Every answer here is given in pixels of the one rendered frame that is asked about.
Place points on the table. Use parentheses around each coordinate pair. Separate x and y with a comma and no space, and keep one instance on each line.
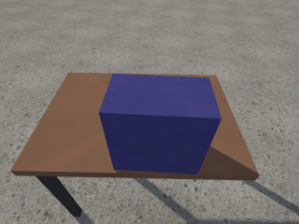
(69,141)

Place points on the carton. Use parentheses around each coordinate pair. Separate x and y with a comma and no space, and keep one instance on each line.
(160,124)

